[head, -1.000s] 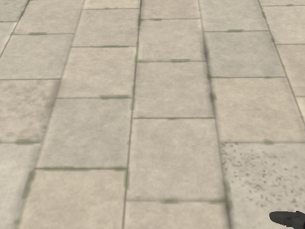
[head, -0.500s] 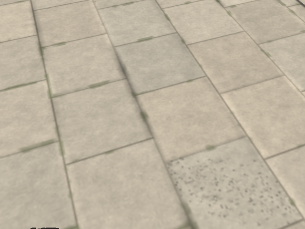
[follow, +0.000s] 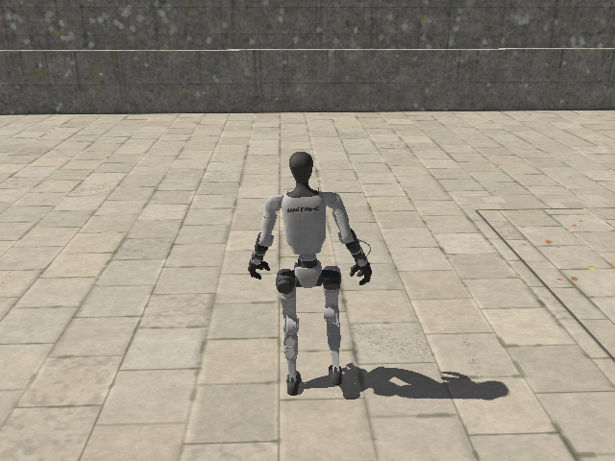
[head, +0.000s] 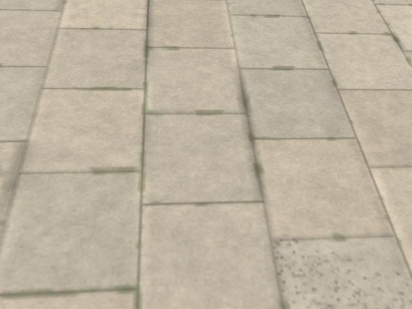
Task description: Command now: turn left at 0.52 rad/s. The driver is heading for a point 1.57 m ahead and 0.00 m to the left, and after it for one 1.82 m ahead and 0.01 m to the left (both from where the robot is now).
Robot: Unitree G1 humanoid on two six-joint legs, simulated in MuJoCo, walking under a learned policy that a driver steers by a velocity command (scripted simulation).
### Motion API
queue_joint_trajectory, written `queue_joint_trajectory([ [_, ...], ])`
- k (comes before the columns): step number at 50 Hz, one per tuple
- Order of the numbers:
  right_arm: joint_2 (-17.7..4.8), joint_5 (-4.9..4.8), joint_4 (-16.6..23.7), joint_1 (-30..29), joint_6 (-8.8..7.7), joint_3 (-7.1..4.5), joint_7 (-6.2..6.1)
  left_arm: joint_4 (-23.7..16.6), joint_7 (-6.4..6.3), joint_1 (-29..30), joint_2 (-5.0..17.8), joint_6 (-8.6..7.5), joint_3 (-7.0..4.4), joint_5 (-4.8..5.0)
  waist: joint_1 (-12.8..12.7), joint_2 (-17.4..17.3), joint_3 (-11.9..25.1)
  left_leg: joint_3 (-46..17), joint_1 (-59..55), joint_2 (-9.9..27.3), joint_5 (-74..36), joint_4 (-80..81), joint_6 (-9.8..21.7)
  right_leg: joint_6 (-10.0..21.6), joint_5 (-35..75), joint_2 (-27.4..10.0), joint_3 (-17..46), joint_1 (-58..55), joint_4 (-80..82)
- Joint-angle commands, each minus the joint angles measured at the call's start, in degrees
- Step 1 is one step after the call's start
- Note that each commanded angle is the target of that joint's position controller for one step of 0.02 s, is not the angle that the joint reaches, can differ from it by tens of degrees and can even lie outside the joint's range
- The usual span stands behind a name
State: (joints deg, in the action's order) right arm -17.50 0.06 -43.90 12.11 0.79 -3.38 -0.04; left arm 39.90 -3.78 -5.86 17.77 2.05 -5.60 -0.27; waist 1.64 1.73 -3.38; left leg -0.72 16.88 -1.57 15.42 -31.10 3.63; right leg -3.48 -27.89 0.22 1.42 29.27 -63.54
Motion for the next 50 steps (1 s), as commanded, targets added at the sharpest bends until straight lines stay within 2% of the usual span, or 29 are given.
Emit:
queue_joint_trajectory([
  [1,-9.04,-0.71,4.56,-1.97,-0.41,-2.10,-1.33,-3.77,0.02,1.07,4.20,-1.43,-1.18,0.26,-1.13,-7.33,9.08,-17.23,-13.03,13.83,-30.75,10.17,9.46,-0.94,4.96,-0.42,3.27,6.02,-2.16],
  [6,-10.23,-0.90,5.35,-1.09,0.55,-2.80,-2.21,-3.67,0.55,2.44,2.99,-1.97,-0.48,0.57,0.14,-8.91,8.13,-19.41,-13.84,12.30,-20.66,10.85,9.20,-2.23,8.01,0.60,3.76,3.39,12.28],
  [12,-10.91,-0.79,6.89,-3.51,1.39,-3.39,-1.52,-2.96,1.86,1.43,4.02,-3.24,-0.66,0.99,0.42,-11.17,6.74,-25.65,-7.94,11.23,-15.77,10.63,9.38,-1.43,6.59,2.24,4.06,-5.53,23.43],
  [14,-10.76,-1.11,7.34,-4.43,1.67,-3.45,-1.36,-2.62,2.40,0.25,4.27,-3.83,-0.77,1.15,0.01,-11.41,7.30,-28.10,-8.50,10.82,-18.29,9.41,8.90,-0.72,7.05,2.67,4.07,-8.00,28.09],
  [16,-10.04,-1.69,7.95,-6.35,2.08,-3.23,-1.56,-1.30,3.00,-3.35,4.21,-4.39,-0.93,1.16,-2.24,-11.01,8.33,-28.02,-8.06,9.12,-19.23,6.70,6.86,0.57,13.69,2.54,2.91,-13.62,38.19],
  [17,-8.96,-1.88,8.15,-6.14,2.22,-2.89,-1.84,-0.53,3.16,-4.93,4.73,-4.52,-1.13,0.86,-2.81,-9.97,8.78,-26.59,-5.82,7.18,-15.50,4.79,4.64,1.70,20.45,0.79,3.04,-18.43,43.73],
  [18,-6.55,-1.18,8.07,-3.61,2.13,-2.18,-1.91,-0.95,2.99,-5.07,7.69,-4.34,-1.61,-0.13,-1.32,-3.06,9.83,-21.87,-0.66,3.24,-4.12,-2.14,1.45,4.89,24.87,-7.97,10.86,-23.86,45.66],
  [19,-5.20,-0.88,8.34,-0.60,1.65,-1.87,-1.79,-1.93,2.73,-2.56,11.61,-3.78,-2.05,-1.27,2.01,10.49,7.61,-11.85,9.58,-6.68,16.89,-12.07,-2.19,12.79,38.15,-17.67,22.48,-25.88,45.85],
  [20,-9.50,-0.09,8.19,-1.31,1.01,-3.16,-1.81,-2.35,2.94,-2.48,9.77,-3.97,-1.62,-2.42,-0.04,11.19,7.30,-10.05,12.01,-4.92,23.16,-25.57,-4.97,20.21,37.64,-23.60,28.65,-21.02,47.07],
  [21,-11.67,-0.38,6.94,-1.00,0.94,-4.05,-1.86,-2.79,2.94,-0.52,7.12,-4.28,-0.64,-1.84,0.30,6.69,6.10,-11.64,11.15,-3.62,19.65,-31.51,-5.91,19.91,33.53,-20.74,25.15,-18.85,47.11],
  [23,-7.88,0.24,4.83,-0.31,1.76,-3.28,-2.18,-2.23,3.11,2.90,2.93,-4.58,1.06,-0.08,1.35,5.01,4.60,-12.10,9.72,-2.48,13.42,-31.40,-7.98,15.14,28.30,-13.54,17.20,-17.93,45.98],
  [24,-5.14,0.58,4.34,0.12,1.96,-2.35,-2.02,-1.48,3.31,3.45,1.35,-4.66,2.00,0.14,1.73,5.52,4.52,-11.13,7.43,-1.02,11.27,-27.25,-8.94,14.37,29.69,-11.76,15.20,-17.53,45.79],
  [25,-3.25,0.83,4.44,-0.44,1.81,-1.56,-1.68,-0.80,3.51,3.24,1.61,-4.43,2.17,0.19,1.68,6.59,4.41,-7.28,4.98,0.54,10.21,-20.63,-9.71,13.70,30.94,-9.69,13.03,-17.48,45.77],
  [27,-1.82,0.47,5.77,-5.36,0.83,-0.81,-1.42,0.12,3.31,-0.19,5.79,-3.29,0.85,0.48,-1.82,8.96,4.22,-2.85,2.09,0.09,11.12,-9.31,-10.08,13.66,34.33,-7.92,13.11,-19.55,43.50],
  [28,-2.99,-0.18,5.86,-6.17,0.53,-1.17,-1.50,0.50,3.13,-2.46,8.10,-2.77,0.21,0.54,-2.98,9.36,4.75,-2.17,1.56,-0.81,10.81,-5.85,-10.01,14.37,35.47,-8.57,15.15,-21.40,42.63],
  [30,-4.76,-1.15,4.67,-3.95,0.28,-1.88,-1.72,0.39,2.90,-2.88,9.69,-2.19,-0.18,1.28,-2.26,9.33,5.45,-1.71,-1.05,-1.71,4.35,3.63,-8.84,14.61,36.11,-9.22,18.65,-23.13,41.72],
  [32,-6.39,-0.78,3.64,-1.51,0.05,-2.43,-1.96,0.36,2.63,-2.92,9.49,-2.13,-0.13,2.21,-1.18,8.08,6.26,-2.79,-8.50,-0.60,-5.39,11.95,-6.18,12.33,35.71,-8.36,19.95,-19.77,40.75],
  [33,-8.21,-0.18,3.75,0.27,0.08,-2.89,-2.32,0.12,2.66,-2.82,8.35,-2.56,0.25,1.83,-0.71,5.16,8.29,-4.91,-14.82,3.65,-11.33,10.13,-4.41,10.12,32.57,-7.21,18.60,-14.87,38.71],
  [34,-12.00,0.44,2.74,0.59,0.43,-4.03,-2.34,-1.25,2.72,-2.40,5.76,-3.06,0.71,1.80,-2.48,-6.27,8.73,-8.48,-15.70,8.02,-15.45,7.34,-0.37,6.95,24.53,-1.88,10.85,-9.43,34.40],
  [35,-10.26,0.89,3.30,0.33,0.71,-3.89,-2.15,-0.83,2.80,-1.74,5.44,-3.26,1.01,1.70,-0.81,-10.47,8.01,-12.67,-15.71,12.26,-18.11,9.68,4.09,4.19,14.28,1.90,6.00,-6.09,28.69],
  [36,-8.87,1.28,3.70,-0.28,0.74,-3.46,-2.24,-1.17,2.93,-1.34,6.12,-3.13,0.67,1.66,-0.24,-13.60,6.81,-17.31,-15.06,17.82,-21.03,11.87,8.05,2.97,3.91,2.74,3.29,-2.67,22.22],
  [37,-7.84,1.61,4.44,-1.27,0.45,-3.01,-2.57,-0.98,2.88,-1.36,7.12,-2.69,-0.01,1.78,0.28,-14.09,5.96,-19.61,-14.60,21.42,-25.96,12.88,11.13,2.11,-6.25,2.14,2.45,0.28,11.42],
  [38,-7.05,1.29,4.74,-2.41,-0.05,-2.58,-2.80,-0.75,2.80,-2.33,7.97,-1.99,-0.74,1.88,-0.43,-11.99,4.82,-19.17,-13.77,23.02,-30.71,12.60,12.25,1.18,-8.33,1.05,3.29,2.59,2.72],
  [40,-6.88,0.09,4.66,-5.41,-0.80,-2.50,-2.92,-0.26,2.78,-3.81,5.82,-0.56,-0.43,1.80,-2.31,-8.82,3.03,-12.31,-13.04,19.75,-30.91,11.68,9.29,0.14,-3.43,-1.03,3.67,3.81,2.43],
  [43,-8.12,-0.07,3.87,-5.24,-0.18,-2.98,-2.95,-1.97,3.70,-1.52,3.76,-0.11,0.68,1.64,-0.87,-10.56,3.68,-5.87,-13.18,16.80,-30.63,11.29,8.13,-1.15,2.20,-1.96,-0.60,0.21,10.30],
  [45,-9.30,-0.17,3.70,-4.90,0.37,-3.38,-2.90,-3.40,4.68,-0.38,4.08,-0.11,0.95,1.91,0.00,-11.86,5.17,-3.79,-12.77,17.01,-31.05,10.51,7.73,-0.59,4.06,-2.12,-2.52,-4.70,17.24],
  [47,-10.45,-0.76,3.39,-4.44,0.55,-3.68,-2.62,-3.81,5.36,-1.63,5.67,0.15,0.42,1.98,-0.32,-11.73,6.06,-3.30,-12.66,18.03,-29.49,8.61,7.06,0.65,6.64,-1.30,-4.47,-8.43,23.38],
  [49,-10.07,-1.82,3.03,-4.99,0.23,-3.51,-2.32,-2.68,5.34,-5.94,6.39,0.50,-0.31,1.50,-2.82,-9.70,6.58,-0.56,-8.88,16.70,-23.12,3.08,3.83,3.33,15.63,0.92,-6.47,-16.45,34.17],
  [50,-8.04,-1.32,1.52,-1.12,-0.23,-3.02,-1.82,-2.41,4.60,-8.14,8.49,0.56,-1.23,1.22,-3.08,-3.69,7.38,3.41,-3.50,13.64,-13.99,-4.83,-0.18,5.53,24.41,0.15,-2.11,-23.81,39.42],
])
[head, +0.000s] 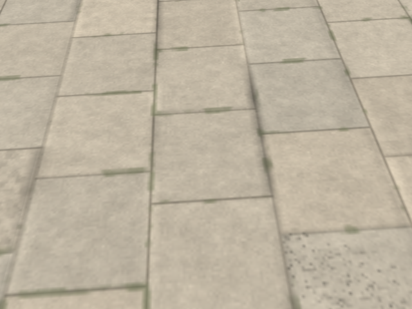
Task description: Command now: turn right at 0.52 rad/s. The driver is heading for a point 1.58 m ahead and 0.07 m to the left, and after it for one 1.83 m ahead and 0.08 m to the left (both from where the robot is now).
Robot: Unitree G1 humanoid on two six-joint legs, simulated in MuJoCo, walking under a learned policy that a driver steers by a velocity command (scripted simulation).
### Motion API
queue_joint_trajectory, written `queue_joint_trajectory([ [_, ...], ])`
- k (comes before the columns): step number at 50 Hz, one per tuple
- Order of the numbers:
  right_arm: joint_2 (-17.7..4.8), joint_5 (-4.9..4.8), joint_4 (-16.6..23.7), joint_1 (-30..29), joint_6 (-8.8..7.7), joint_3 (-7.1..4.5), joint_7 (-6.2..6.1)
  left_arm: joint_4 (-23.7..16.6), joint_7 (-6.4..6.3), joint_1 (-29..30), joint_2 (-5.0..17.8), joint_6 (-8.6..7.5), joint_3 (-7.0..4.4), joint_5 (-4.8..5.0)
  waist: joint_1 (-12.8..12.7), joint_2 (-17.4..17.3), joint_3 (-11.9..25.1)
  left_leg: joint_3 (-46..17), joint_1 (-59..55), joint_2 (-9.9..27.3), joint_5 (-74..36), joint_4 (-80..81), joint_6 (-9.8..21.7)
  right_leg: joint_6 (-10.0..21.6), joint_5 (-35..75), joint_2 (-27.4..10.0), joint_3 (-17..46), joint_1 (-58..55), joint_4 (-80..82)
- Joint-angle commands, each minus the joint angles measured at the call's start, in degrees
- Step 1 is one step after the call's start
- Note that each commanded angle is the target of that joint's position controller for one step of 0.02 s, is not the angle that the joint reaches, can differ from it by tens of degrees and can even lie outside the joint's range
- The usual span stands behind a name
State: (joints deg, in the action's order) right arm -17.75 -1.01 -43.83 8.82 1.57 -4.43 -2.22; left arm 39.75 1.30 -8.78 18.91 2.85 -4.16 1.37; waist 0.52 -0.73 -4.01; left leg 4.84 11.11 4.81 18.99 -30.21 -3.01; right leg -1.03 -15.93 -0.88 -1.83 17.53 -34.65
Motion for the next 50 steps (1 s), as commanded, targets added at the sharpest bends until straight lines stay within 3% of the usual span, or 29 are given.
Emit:
queue_joint_trajectory([
  [1,-3.65,3.19,3.29,2.72,-1.26,-0.60,0.84,-3.62,-1.68,-7.02,15.34,-0.29,-4.44,-0.43,-0.66,17.64,8.72,2.73,18.63,-0.14,13.08,-24.32,-0.16,10.08,37.02,-14.57,23.56,-21.89,12.13],
  [2,-4.75,2.47,5.90,-3.57,-1.53,-0.75,0.38,-4.85,-0.84,-7.78,15.26,-1.68,-3.67,-2.64,-4.42,15.07,11.81,-6.26,24.08,-5.91,23.34,-35.70,-1.22,21.70,39.14,-22.40,34.89,-17.18,14.37],
  [3,-6.83,1.07,6.05,-4.95,-1.28,-1.41,0.04,-4.85,-0.34,-6.35,13.38,-2.99,-3.21,-2.93,-4.32,8.78,10.12,-9.22,25.24,-4.32,20.15,-40.20,-0.70,21.61,31.99,-20.12,31.49,-15.55,15.86],
  [4,-7.38,0.60,5.76,-4.50,-1.05,-1.71,-0.23,-4.61,-0.53,-3.67,11.71,-3.76,-2.82,-2.08,-2.60,7.31,7.55,-9.79,25.56,-3.08,14.68,-39.38,0.07,18.30,25.29,-16.57,26.92,-13.51,16.12],
  [5,-7.66,0.99,4.58,-3.44,-0.82,-2.04,-0.73,-4.80,-0.92,-1.19,10.15,-3.77,-2.42,-1.15,-1.55,5.19,6.43,-10.15,25.36,-2.13,10.28,-37.18,0.06,15.38,19.57,-13.88,24.31,-12.56,16.14],
  [6,-8.06,1.37,4.40,-2.93,-0.64,-2.27,-0.99,-5.09,-1.36,0.47,9.33,-3.55,-1.96,-0.61,-0.76,6.02,5.83,-10.32,23.74,-2.09,7.02,-35.43,-0.31,14.15,18.63,-12.16,22.63,-10.62,16.49],
  [8,-6.98,1.20,4.19,-1.47,-0.84,-2.19,-0.64,-5.55,-2.08,0.46,8.56,-3.21,-1.51,-0.94,-0.14,7.51,7.30,-9.84,20.83,-3.65,2.89,-34.73,-1.14,14.06,19.37,-10.15,21.18,-9.69,16.92],
  [12,-5.31,1.06,4.98,-2.67,-1.20,-1.65,-0.44,-5.76,-2.88,-0.89,8.92,-2.73,-1.73,-0.76,-1.14,7.32,7.45,-10.30,20.58,-4.84,0.96,-24.27,-2.56,14.40,15.39,-9.08,22.68,-11.31,16.62],
  [16,-4.82,0.80,4.20,-1.37,-1.38,-1.07,0.23,-5.73,-2.92,0.37,7.50,-2.27,-1.01,-1.64,-1.87,8.61,7.80,-9.26,14.44,-3.52,0.24,-16.57,-2.90,14.33,10.20,-8.92,21.96,-8.36,16.20],
  [18,-4.08,0.72,4.03,-0.98,-1.82,-0.41,0.93,-4.45,-2.51,-0.58,5.81,-2.32,-0.07,-1.93,-2.85,9.18,8.10,-7.35,9.85,-2.97,-0.10,-12.26,-2.16,14.19,-3.98,-8.25,22.00,-5.71,18.29],
  [21,-4.96,-0.28,4.47,-1.75,-3.12,0.00,1.87,-2.62,-1.91,-2.12,8.25,-2.46,-0.23,-1.86,-3.93,9.95,3.81,-4.64,8.54,-4.08,2.92,-8.02,0.47,14.34,-17.75,-9.80,25.12,-3.55,20.65],
  [24,-3.73,-0.63,2.49,2.55,-4.96,0.61,2.48,-1.83,-1.80,-1.09,7.73,-3.22,0.21,-1.12,-0.94,6.76,2.00,-3.26,0.75,-5.30,-1.02,3.41,4.87,12.60,-20.81,-8.87,23.24,-0.12,18.50],
  [25,-3.95,-0.48,1.49,5.24,-5.44,0.63,2.48,-1.93,-1.75,-0.30,6.13,-3.73,0.74,-1.26,0.33,5.62,2.18,-5.63,-3.05,-4.27,-0.81,5.90,6.36,11.13,-19.01,-7.17,21.15,1.91,15.48],
  [26,-5.61,-0.23,0.52,9.85,-5.87,0.45,2.31,-2.86,-1.61,1.62,3.22,-4.44,1.60,-1.74,1.64,0.39,3.03,-15.22,-8.02,2.03,2.07,9.91,8.99,8.43,-14.33,-3.60,15.70,6.49,5.54],
  [27,-12.31,0.13,-0.70,13.66,-6.02,-1.25,2.50,-5.45,-1.47,3.46,1.77,-5.75,1.64,-1.82,0.86,-11.24,1.89,-33.77,-11.71,10.69,11.24,16.45,16.07,4.00,-11.67,5.35,3.00,17.13,-7.46],
  [28,-12.32,0.84,-0.61,15.26,-6.35,-1.56,2.98,-6.66,-1.74,7.23,5.69,-7.09,0.56,-0.73,3.71,-11.59,-2.54,-45.90,-11.67,16.52,13.51,21.49,21.22,2.82,-18.28,4.52,4.34,25.50,-15.17],
  [29,-10.01,0.87,-0.28,14.24,-6.81,-0.89,2.84,-6.45,-1.40,6.84,6.96,-8.00,-0.08,0.20,2.69,-8.56,-3.59,-43.97,-12.74,15.95,13.34,21.01,20.74,2.93,-15.22,1.73,6.97,28.40,-19.73],
  [31,-8.28,-0.01,0.29,14.09,-6.90,-0.55,2.42,-5.53,-0.45,6.78,5.92,-8.96,-0.08,-0.48,2.77,-6.86,-2.24,-36.35,-17.27,11.39,7.47,20.67,17.73,2.53,-7.01,0.00,6.60,31.25,-20.19],
  [34,-6.08,-0.15,0.64,15.90,-5.56,-0.05,1.30,-6.08,0.67,9.55,2.89,-9.74,0.36,-1.27,3.28,-6.14,0.26,-27.29,-16.36,6.24,-7.45,20.13,15.56,0.07,1.50,0.56,4.13,26.66,-12.79],
  [36,-6.52,-0.15,1.40,15.68,-4.74,-0.30,0.68,-6.43,1.09,11.35,0.61,-9.75,0.99,-1.16,3.71,-6.65,0.63,-23.14,-11.31,3.81,-11.33,19.57,14.71,-1.46,6.27,1.93,2.68,20.35,-5.97],
  [38,-8.05,-0.19,1.92,16.23,-4.16,-0.85,0.37,-7.12,1.21,13.64,0.12,-9.68,1.19,-0.82,4.51,-7.33,0.02,-22.06,-5.79,3.14,-11.48,19.01,14.17,-2.30,9.55,3.04,2.15,14.27,-0.26],
  [41,-9.68,-0.54,2.41,16.31,-3.44,-1.59,0.17,-7.40,0.82,12.71,2.68,-9.59,0.16,-0.47,3.21,-8.66,-0.03,-24.38,-1.95,3.95,-17.11,16.09,12.21,-2.13,12.60,4.08,3.19,5.96,4.34],
  [44,-9.03,-0.96,4.25,13.18,-3.02,-1.84,-0.05,-5.62,-0.35,3.99,6.31,-9.53,-1.74,-0.97,-2.31,-8.81,4.50,-24.35,-1.79,1.68,-29.68,5.26,7.67,0.93,15.53,3.24,3.71,-5.99,9.77],
  [45,-6.57,-0.39,5.56,12.35,-3.16,-1.21,0.09,-4.86,-0.88,-2.01,8.51,-9.64,-2.52,-1.77,-5.15,-6.72,10.30,-22.61,1.50,-1.76,-27.81,-4.95,5.41,3.50,19.66,-1.47,6.63,-16.23,9.88],
  [46,-1.11,1.83,7.48,14.06,-3.10,0.36,-0.10,-4.42,-1.59,-9.87,12.80,-9.01,-3.17,-2.62,-6.28,6.30,20.64,-17.68,10.53,-7.39,-3.34,-22.73,2.62,7.33,32.92,-14.70,18.48,-31.62,6.58],
  [47,-0.20,-0.05,7.93,24.64,-3.15,0.79,-0.05,-3.95,-0.84,-7.89,13.70,-7.73,-3.03,-3.36,0.08,25.00,26.79,-15.34,21.26,-11.02,22.37,-35.85,0.86,16.01,32.18,-26.45,40.58,-36.08,12.70],
  [48,-6.47,-0.95,5.28,23.82,-2.26,-0.79,-0.26,-5.34,-0.82,-4.03,7.42,-7.20,-1.60,-2.51,-0.24,15.20,19.34,-15.84,23.95,-6.14,18.01,-42.42,-0.39,15.15,26.29,-23.27,35.65,-28.92,13.96],
  [49,-8.57,-1.06,5.66,18.35,-1.51,-1.50,-0.27,-5.66,-1.04,-1.44,3.95,-6.76,-0.70,-1.84,-1.10,9.74,13.01,-12.99,25.49,-4.57,14.34,-43.20,-0.81,13.29,26.99,-20.26,24.82,-22.68,13.60],
  [50,-8.13,-0.64,5.58,16.36,-0.77,-1.63,-0.56,-5.32,-0.99,1.15,3.22,-6.38,-0.34,-1.85,-0.10,5.47,10.46,-11.60,23.79,-2.76,11.91,-42.08,-1.36,12.56,29.40,-17.18,18.54,-17.25,13.99],
])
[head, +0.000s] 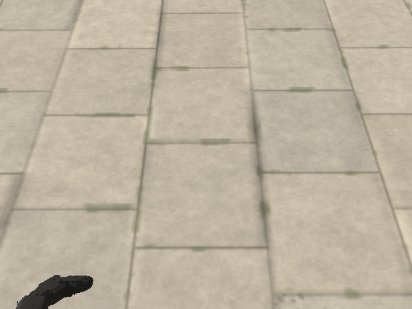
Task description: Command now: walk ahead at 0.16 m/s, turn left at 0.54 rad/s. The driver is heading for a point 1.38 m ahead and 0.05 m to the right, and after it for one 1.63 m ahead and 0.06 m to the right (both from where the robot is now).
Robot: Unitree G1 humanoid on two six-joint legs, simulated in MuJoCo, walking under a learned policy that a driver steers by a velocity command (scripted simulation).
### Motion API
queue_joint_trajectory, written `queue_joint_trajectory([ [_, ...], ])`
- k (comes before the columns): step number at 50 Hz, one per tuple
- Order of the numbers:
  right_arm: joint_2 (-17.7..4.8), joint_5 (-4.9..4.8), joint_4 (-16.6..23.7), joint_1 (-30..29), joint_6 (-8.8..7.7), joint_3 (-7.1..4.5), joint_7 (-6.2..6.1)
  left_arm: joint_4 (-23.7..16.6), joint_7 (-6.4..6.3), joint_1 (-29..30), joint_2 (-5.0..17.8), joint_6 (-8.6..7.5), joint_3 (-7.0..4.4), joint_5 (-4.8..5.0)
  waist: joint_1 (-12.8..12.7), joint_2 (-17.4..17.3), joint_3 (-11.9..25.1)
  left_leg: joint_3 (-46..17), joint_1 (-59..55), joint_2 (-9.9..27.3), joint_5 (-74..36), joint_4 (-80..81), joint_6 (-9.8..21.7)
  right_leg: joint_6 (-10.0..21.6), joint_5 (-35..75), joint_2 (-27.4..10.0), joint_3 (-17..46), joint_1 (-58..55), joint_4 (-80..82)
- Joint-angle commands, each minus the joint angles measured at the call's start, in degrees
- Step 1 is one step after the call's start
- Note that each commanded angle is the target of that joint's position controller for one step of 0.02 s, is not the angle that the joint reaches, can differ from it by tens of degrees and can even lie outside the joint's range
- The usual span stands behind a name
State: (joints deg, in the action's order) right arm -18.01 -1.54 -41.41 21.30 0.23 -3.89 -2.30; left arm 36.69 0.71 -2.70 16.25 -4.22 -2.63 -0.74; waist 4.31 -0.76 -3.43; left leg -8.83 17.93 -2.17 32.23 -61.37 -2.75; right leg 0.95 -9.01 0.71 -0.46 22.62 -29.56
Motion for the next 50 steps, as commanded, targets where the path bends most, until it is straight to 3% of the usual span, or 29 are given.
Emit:
queue_joint_trajectory([
  [1,-7.36,0.38,3.92,2.46,1.18,-2.34,-0.60,-1.63,-0.40,-3.31,5.73,0.89,-1.87,0.08,-3.09,5.89,7.79,2.80,15.51,5.61,-3.21,-9.15,-1.92,10.69,23.70,-17.29,13.37,-17.59,9.90],
  [3,-4.97,0.32,5.06,1.37,2.05,-1.89,-0.36,-0.33,-0.65,-2.04,6.61,0.51,-2.18,-0.75,-2.41,8.09,6.16,5.15,11.61,5.98,-6.57,-6.12,-2.17,11.84,24.39,-15.68,7.44,-11.34,13.05],
  [5,-3.71,0.63,7.26,-1.90,2.19,-1.36,-0.13,0.83,-1.04,-1.99,7.62,0.38,-2.63,-0.42,-3.07,8.10,5.88,5.50,12.70,6.81,-8.68,-0.57,-2.39,13.61,24.84,-17.22,5.99,-12.37,14.66],
  [8,-3.58,0.98,9.29,-5.04,2.17,-0.94,0.98,1.49,-1.45,-0.64,9.16,1.24,-3.14,0.36,-3.46,6.50,7.46,6.22,10.41,7.68,-14.82,7.59,-1.63,13.98,23.36,-18.37,2.93,-14.04,15.32],
  [11,-4.54,0.73,10.81,-7.52,2.50,-1.04,2.18,1.92,-1.14,0.19,10.59,2.16,-3.50,0.98,-3.95,6.71,6.63,8.31,6.41,7.20,-17.73,14.39,-0.34,12.70,19.36,-18.05,-0.60,-13.29,15.09],
  [15,-4.79,0.92,12.94,-10.29,2.83,-1.16,2.83,3.95,-0.15,-2.64,12.75,2.90,-3.93,2.66,-4.41,5.78,6.60,10.22,2.14,4.83,-15.92,25.36,2.47,10.67,13.81,-18.81,-0.06,-16.06,10.69],
  [16,-4.83,0.89,12.44,-9.06,2.70,-1.28,2.81,4.42,0.06,-2.91,12.60,2.98,-3.81,3.21,-3.53,5.34,6.78,11.39,-2.08,3.64,-18.52,30.46,3.82,9.21,5.63,-17.78,-0.70,-14.26,8.99],
  [17,-5.61,0.88,11.28,-6.93,2.48,-1.67,2.47,5.34,0.36,-4.50,10.33,2.89,-2.92,3.02,-3.05,4.02,7.34,11.22,-9.44,2.30,-18.99,33.89,5.38,7.35,-2.73,-15.65,-1.52,-9.61,6.17],
  [18,-7.43,0.55,10.28,-2.77,2.20,-2.24,1.83,5.92,0.98,-5.38,5.72,2.55,-1.02,1.38,-1.64,-1.68,9.42,4.71,-18.72,6.83,-21.15,37.25,7.41,3.94,-11.58,-11.93,-5.01,-3.26,-1.61],
  [19,-12.37,1.49,11.53,-1.77,1.74,-2.60,1.01,3.73,1.79,-5.42,0.96,1.93,0.91,-0.49,-2.46,-15.49,11.21,-16.44,-26.64,21.00,-13.49,42.91,15.14,-1.60,-25.07,-3.43,-10.20,11.97,-17.83],
  [20,-12.49,1.73,10.84,1.39,0.41,-2.84,1.42,3.46,1.47,-1.12,7.57,1.74,-1.02,1.21,2.41,-11.16,9.23,-24.70,-22.30,26.08,-9.82,47.94,21.53,-2.42,-30.04,-2.85,-2.83,18.08,-30.07],
  [21,-10.75,1.75,10.02,0.47,-0.91,-2.16,1.66,3.31,1.62,-1.27,10.29,1.70,-2.13,2.74,1.34,-8.94,6.73,-20.04,-20.72,24.26,-7.52,47.87,20.27,-1.60,-25.69,-5.10,0.62,19.92,-33.88],
  [22,-9.03,1.65,9.49,-1.50,-1.91,-1.70,1.78,4.16,1.81,-2.13,10.00,1.66,-2.26,3.16,0.05,-8.51,4.86,-14.89,-19.02,21.27,-4.55,48.36,17.50,-0.72,-21.14,-6.39,1.75,19.92,-33.64],
  [24,-7.18,1.73,9.24,-4.54,-2.87,-0.97,1.33,5.62,1.68,-3.14,9.69,1.47,-2.61,2.61,-1.19,-7.83,2.17,-8.44,-17.06,18.62,-9.05,51.17,14.59,-0.71,-11.93,-6.98,3.16,19.40,-31.83],
  [28,-5.85,2.88,8.25,-4.54,-4.71,-1.05,0.85,6.53,1.47,-4.26,6.58,1.57,-2.27,2.79,-1.97,-4.17,1.59,1.86,-17.51,17.27,-21.31,54.09,13.67,-2.67,-1.05,-5.38,5.40,19.42,-28.40],
  [33,-6.72,2.36,5.49,-3.84,-5.14,-1.94,0.97,4.65,1.80,-1.81,3.66,1.98,-1.23,2.01,-1.28,-3.88,-0.46,9.94,-17.48,17.46,-25.77,55.48,13.18,-4.37,6.17,-5.87,3.95,18.23,-16.79],
  [39,-8.49,0.82,2.06,-1.10,-4.28,-3.26,1.20,0.79,3.43,3.72,3.23,1.62,-0.46,2.21,0.35,-3.02,-3.58,15.48,-21.18,19.63,-30.30,52.76,12.05,-0.19,2.87,-5.63,-0.45,17.23,-8.07],
  [40,-8.94,0.60,1.70,-1.16,-4.00,-3.48,1.17,0.28,3.66,3.82,3.51,1.61,-0.54,2.25,-0.06,-3.30,-3.36,16.17,-22.12,19.97,-34.02,51.02,11.60,0.92,0.76,-5.05,-1.42,16.37,-7.31],
  [42,-10.53,0.39,1.65,-2.33,-3.38,-3.89,0.88,0.15,3.73,0.11,5.32,1.73,-1.51,2.27,-3.11,-4.76,0.69,18.60,-22.44,19.50,-55.07,42.42,10.08,3.61,-3.45,-1.27,-5.04,8.09,-6.80],
  [43,-10.76,0.16,1.79,-3.34,-2.90,-3.84,0.70,1.68,3.48,-6.87,7.21,1.81,-2.83,2.43,-7.45,-4.32,5.25,20.90,-20.40,17.81,-64.48,32.31,8.47,5.42,-2.38,1.75,-6.78,-2.03,-4.64],
  [44,-9.32,0.26,2.03,-2.37,-2.91,-3.11,0.49,4.31,2.64,-16.38,11.04,2.14,-4.92,2.68,-11.74,-2.57,11.08,22.53,-13.26,15.07,-63.46,19.14,6.13,7.67,-0.42,4.18,-6.04,-17.60,-3.19],
  [45,-4.53,1.97,4.09,-0.87,-3.60,-1.39,0.52,5.35,1.17,-23.39,16.93,2.74,-6.65,2.91,-12.65,8.50,15.98,22.06,6.71,10.56,-32.18,-1.44,2.20,13.68,-4.46,-8.15,15.12,-35.95,-0.87],
  [46,-0.77,1.81,6.56,0.23,-5.62,0.29,0.81,3.11,1.38,-20.96,20.00,1.86,-6.48,2.58,-8.57,15.75,24.64,9.57,22.26,-0.65,2.12,-16.94,-0.10,23.60,-17.59,-19.89,48.64,-45.82,10.50],
  [47,-6.84,-0.44,7.16,-6.27,-7.30,-0.93,1.56,2.76,1.69,-19.97,14.45,1.10,-4.93,2.32,-12.26,7.57,20.62,2.54,28.72,2.57,-1.38,-18.95,1.16,20.66,-18.48,-19.77,45.44,-43.83,15.17],
  [48,-7.30,-1.34,8.06,-8.80,-8.22,-0.88,1.88,3.18,1.62,-18.30,11.99,0.53,-4.22,2.21,-11.05,6.43,13.67,3.39,30.10,5.13,-6.08,-16.16,2.80,18.67,-14.94,-17.95,37.20,-37.18,14.75],
  [49,-6.92,0.06,7.47,-8.96,-8.62,-0.83,1.46,2.75,1.56,-14.53,10.28,0.35,-3.63,2.29,-8.17,1.67,8.95,3.76,27.32,7.68,-10.18,-11.02,3.17,16.55,-8.47,-15.19,30.54,-28.55,14.27],
  [50,-7.36,1.59,6.95,-8.52,-8.41,-1.28,1.16,1.93,1.33,-11.33,8.23,0.31,-3.01,1.94,-6.13,2.28,6.70,3.60,23.55,9.19,-13.11,-6.46,2.87,15.53,-2.09,-12.91,25.63,-22.23,14.76],
])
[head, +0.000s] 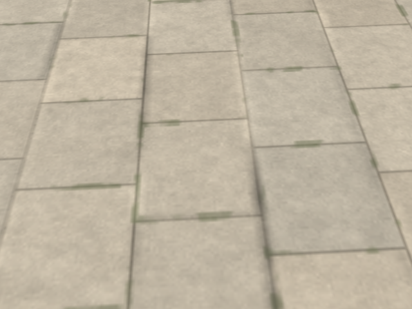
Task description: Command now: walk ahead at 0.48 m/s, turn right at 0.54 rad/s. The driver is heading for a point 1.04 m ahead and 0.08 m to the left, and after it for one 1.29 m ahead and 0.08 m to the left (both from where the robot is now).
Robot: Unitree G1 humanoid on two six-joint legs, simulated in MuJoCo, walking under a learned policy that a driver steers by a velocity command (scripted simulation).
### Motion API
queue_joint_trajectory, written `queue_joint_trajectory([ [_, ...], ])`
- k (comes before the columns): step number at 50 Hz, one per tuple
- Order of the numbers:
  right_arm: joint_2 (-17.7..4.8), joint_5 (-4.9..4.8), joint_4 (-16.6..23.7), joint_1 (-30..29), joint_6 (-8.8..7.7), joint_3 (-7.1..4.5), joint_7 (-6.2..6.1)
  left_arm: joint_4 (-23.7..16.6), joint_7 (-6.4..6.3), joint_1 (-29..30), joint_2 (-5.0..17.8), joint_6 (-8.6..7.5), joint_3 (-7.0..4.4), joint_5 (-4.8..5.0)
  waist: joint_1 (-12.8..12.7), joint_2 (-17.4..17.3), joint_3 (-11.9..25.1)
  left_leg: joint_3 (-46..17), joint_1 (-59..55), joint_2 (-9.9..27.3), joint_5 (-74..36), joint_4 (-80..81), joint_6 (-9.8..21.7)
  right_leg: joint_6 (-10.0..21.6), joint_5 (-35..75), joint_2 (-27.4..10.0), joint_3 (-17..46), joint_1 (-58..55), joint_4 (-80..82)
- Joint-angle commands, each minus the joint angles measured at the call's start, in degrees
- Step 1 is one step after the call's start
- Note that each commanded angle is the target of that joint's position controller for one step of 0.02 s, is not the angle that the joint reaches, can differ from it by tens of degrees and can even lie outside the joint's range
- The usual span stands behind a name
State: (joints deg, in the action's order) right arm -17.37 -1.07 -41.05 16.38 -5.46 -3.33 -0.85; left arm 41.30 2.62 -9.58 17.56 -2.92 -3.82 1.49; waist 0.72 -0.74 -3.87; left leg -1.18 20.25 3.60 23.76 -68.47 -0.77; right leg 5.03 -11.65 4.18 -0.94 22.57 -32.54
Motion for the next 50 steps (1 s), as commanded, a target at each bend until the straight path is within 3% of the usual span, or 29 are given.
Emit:
queue_joint_trajectory([
  [1,-7.90,1.49,6.35,-2.41,-2.11,-2.01,-0.08,-3.75,-0.90,-2.68,6.48,-0.93,-1.53,-0.98,-0.96,3.82,6.18,-4.16,17.90,3.97,-6.66,2.13,0.47,11.36,4.53,-14.91,23.83,-17.79,19.02],
  [4,-5.81,2.16,6.27,-1.89,-0.57,-1.52,0.15,-3.47,-1.81,-2.61,7.58,-1.31,-1.86,-0.83,0.32,3.35,4.78,-2.15,15.63,3.12,-10.08,8.11,-2.00,12.06,14.89,-12.90,18.49,-11.31,20.74],
  [7,-3.62,2.24,8.20,-8.82,-0.47,-0.53,0.17,-2.30,-2.74,-4.74,8.60,-1.11,-2.16,-0.28,-1.77,3.79,2.67,-1.10,15.14,1.11,-20.78,21.47,-3.51,9.64,15.54,-9.60,14.42,-8.59,20.45],
  [9,-2.30,1.80,9.09,-13.54,-0.92,0.08,0.67,-1.64,-3.11,-6.57,8.93,-0.68,-2.30,-0.01,-3.87,4.80,2.40,-0.49,11.82,-1.16,-27.23,30.77,-3.68,7.89,12.27,-8.22,13.67,-7.64,19.46],
  [12,-3.33,0.67,9.91,-17.61,-1.69,-0.11,1.69,-0.25,-3.48,-9.89,9.11,-0.17,-2.38,0.38,-5.51,5.43,2.47,-1.34,9.31,-2.77,-30.30,37.64,-3.14,7.29,8.50,-10.31,17.14,-10.63,17.60],
  [15,-5.11,0.61,9.03,-15.50,-2.22,-0.77,2.56,0.92,-3.68,-10.99,8.20,0.04,-2.14,-0.23,-4.47,7.24,2.97,-2.38,9.47,-1.61,-27.44,39.94,-0.23,6.00,11.09,-14.48,19.66,-18.63,13.78],
  [17,-6.48,0.77,7.98,-11.26,-2.29,-1.54,2.41,0.92,-3.48,-10.20,8.47,0.31,-2.27,-0.60,-1.95,7.91,4.25,0.23,4.50,-3.02,-22.06,41.32,2.76,4.83,24.02,-14.52,18.52,-21.70,8.44],
  [18,-8.09,1.01,6.39,-5.38,-2.30,-2.45,2.07,0.80,-3.29,-10.09,7.38,0.43,-1.79,-0.95,1.08,6.53,8.51,1.46,-4.25,-3.64,-22.74,42.10,4.98,3.63,32.17,-11.51,15.67,-21.45,-0.20],
  [19,-10.34,1.64,5.41,3.18,-2.24,-2.84,1.96,-0.27,-3.35,-10.81,5.36,0.59,-0.75,-1.95,4.26,1.95,17.34,-7.95,-19.41,3.75,-24.28,39.80,9.03,1.98,24.01,-8.19,12.68,-14.64,-15.27],
  [20,-15.23,1.86,3.29,7.46,-1.82,-4.22,2.57,-0.56,-3.21,-19.39,1.30,-0.24,0.39,-0.90,0.92,-16.18,23.43,-35.55,-38.26,15.47,-12.06,45.39,19.51,-3.26,-6.31,1.46,7.15,7.07,-36.81],
  [21,-9.98,0.03,3.09,7.93,-1.71,-2.91,3.18,-0.44,-2.92,-17.46,4.86,-1.02,0.35,-0.72,2.15,-14.64,21.71,-46.77,-39.41,16.60,0.82,52.20,19.61,-3.30,-19.14,-0.09,10.32,16.10,-41.82],
  [22,-6.93,-0.32,3.68,4.09,-1.42,-2.00,2.99,-1.80,-2.64,-9.94,8.27,-1.54,-0.55,0.06,3.26,-8.19,12.45,-39.19,-32.52,14.97,1.97,52.73,17.20,-2.93,-14.77,-3.32,9.94,19.83,-43.30],
  [23,-6.61,0.49,4.34,1.80,-0.89,-1.76,2.83,-3.09,-2.56,-4.94,7.58,-2.18,-0.16,-0.34,3.05,-2.35,8.41,-33.00,-25.78,12.29,-3.19,53.30,15.85,-2.57,-11.22,-5.07,8.40,19.13,-41.22],
  [24,-6.22,0.78,4.35,0.41,-0.50,-1.56,2.74,-4.04,-2.40,-2.25,6.81,-2.84,-0.18,-1.31,2.02,0.03,4.43,-28.64,-20.34,10.24,-10.22,54.16,15.75,-2.79,-8.85,-6.51,7.61,19.12,-36.82],
  [26,-5.36,1.14,4.48,-0.17,-0.41,-1.14,2.35,-4.23,-2.24,-3.10,5.47,-3.11,-0.18,-2.19,-0.18,-2.61,4.91,-23.91,-16.51,6.84,-18.57,55.72,15.21,-3.72,-5.84,-8.02,7.19,14.48,-29.76],
  [28,-5.77,0.45,3.93,0.34,-0.29,-1.25,1.88,-4.16,-2.29,-3.32,4.05,-2.79,0.24,-2.52,-0.82,-4.06,5.27,-20.87,-14.17,5.97,-23.01,56.56,16.05,-5.54,-6.10,-7.76,5.69,12.89,-23.79],
  [33,-8.88,-0.17,2.23,3.25,0.95,-2.34,0.26,-6.14,-2.06,6.65,1.67,-2.92,1.39,-2.13,2.13,-3.98,3.16,-15.56,-7.34,2.94,-22.39,56.92,13.85,-8.42,9.50,-5.07,4.49,7.09,-4.39],
  [36,-8.90,-0.52,1.12,6.11,1.81,-2.46,-0.11,-7.12,-1.62,10.96,2.41,-3.43,1.11,-1.43,3.51,-4.13,3.18,-17.35,-7.28,3.18,-19.76,54.92,12.70,-8.55,14.14,-3.29,5.17,3.29,1.03],
  [39,-8.60,-0.72,0.80,6.57,2.54,-2.59,-0.38,-7.63,-1.43,11.70,4.27,-4.01,0.18,-1.01,2.59,-5.27,3.31,-21.84,-10.37,4.42,-17.05,51.29,11.39,-7.22,10.67,-3.05,6.48,0.30,4.87],
  [41,-7.77,-0.62,1.18,5.13,3.00,-2.51,-0.41,-6.44,-1.66,6.91,5.63,-4.43,-0.82,-0.87,-0.58,-6.13,4.54,-22.83,-10.11,3.50,-18.20,46.71,9.80,-5.04,8.51,-3.49,5.67,-6.82,8.16],
  [42,-5.91,-0.31,1.72,4.54,2.97,-1.88,-0.28,-5.43,-2.10,1.65,7.19,-4.59,-1.69,-1.30,-3.28,-5.45,7.97,-20.89,-7.70,0.89,-19.50,40.13,8.11,-3.13,7.46,-5.87,6.67,-15.61,8.98],
  [43,-2.33,0.64,2.92,4.48,2.76,-0.60,-0.10,-4.56,-2.68,-7.31,10.47,-4.55,-2.64,-1.99,-6.85,1.18,15.71,-15.83,-0.76,-2.76,-11.30,24.11,5.94,0.67,3.20,-15.93,16.15,-29.38,8.39],
  [44,0.51,-0.89,4.68,11.95,2.27,0.43,-0.15,-2.60,-2.45,-11.13,14.42,-3.50,-3.64,-2.25,-3.43,18.45,21.13,-8.49,17.38,-9.19,10.53,8.02,2.91,9.54,-8.71,-27.52,40.42,-43.22,13.07],
  [45,-5.41,-1.66,3.21,11.47,2.33,-0.70,-0.44,-2.81,-2.06,-9.97,9.44,-3.22,-2.74,-1.31,-4.24,13.55,16.21,-8.98,24.53,-4.36,9.08,-0.09,1.99,9.42,-19.26,-27.94,44.35,-39.88,15.59],
  [46,-8.14,-1.19,3.52,6.10,2.65,-1.56,-0.43,-3.18,-2.16,-7.90,6.08,-3.08,-1.84,-1.13,-5.27,8.49,9.60,-8.39,25.85,-2.62,3.72,-2.37,1.59,7.16,-16.39,-25.22,35.75,-33.79,16.21],
  [47,-7.66,-0.54,3.75,3.74,2.92,-1.65,-0.45,-3.27,-2.12,-5.30,4.87,-2.96,-1.30,-1.55,-4.26,5.31,6.41,-7.15,24.09,-0.93,-0.39,-1.91,1.03,5.90,-8.73,-22.65,28.57,-28.05,17.19],
  [48,-6.97,-0.04,4.38,1.86,2.99,-1.76,-0.22,-2.83,-2.10,-3.65,3.52,-2.83,-0.92,-1.77,-3.45,5.25,3.95,-6.90,23.30,0.41,-3.14,-0.03,0.71,5.47,-2.90,-20.57,23.61,-23.92,18.44],
  [50,-4.82,-0.54,5.12,1.33,3.44,-1.55,0.52,-2.01,-2.27,-2.62,3.03,-3.09,-0.80,-2.16,-1.99,7.39,2.81,-5.70,20.20,2.35,-6.04,2.01,0.49,4.83,3.22,-18.19,16.28,-18.97,21.05],
])
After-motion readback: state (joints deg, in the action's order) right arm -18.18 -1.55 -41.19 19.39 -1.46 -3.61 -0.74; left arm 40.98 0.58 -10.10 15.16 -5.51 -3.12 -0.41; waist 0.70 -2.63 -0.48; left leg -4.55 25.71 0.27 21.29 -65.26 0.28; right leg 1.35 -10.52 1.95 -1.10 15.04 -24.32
